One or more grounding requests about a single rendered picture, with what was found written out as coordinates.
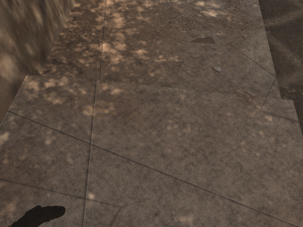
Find robot left hand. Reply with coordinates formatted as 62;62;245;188
10;205;65;227

